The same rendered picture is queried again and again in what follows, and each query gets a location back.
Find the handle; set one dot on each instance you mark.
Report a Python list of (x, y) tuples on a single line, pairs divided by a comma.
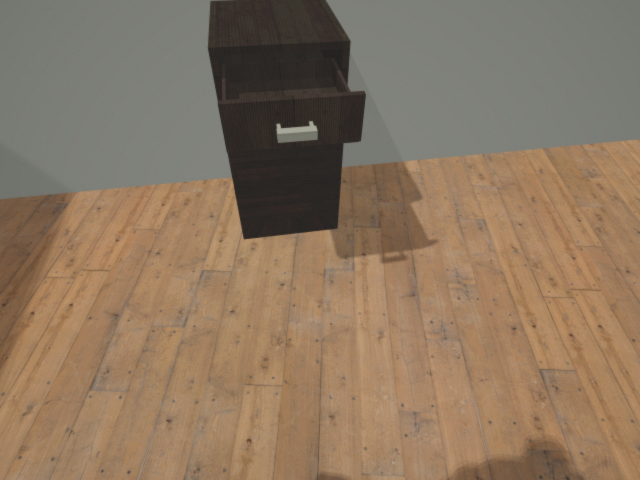
[(295, 134)]

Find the drawer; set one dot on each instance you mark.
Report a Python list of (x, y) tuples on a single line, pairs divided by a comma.
[(258, 95)]

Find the cabinet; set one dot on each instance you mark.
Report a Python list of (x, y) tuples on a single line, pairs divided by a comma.
[(288, 190)]

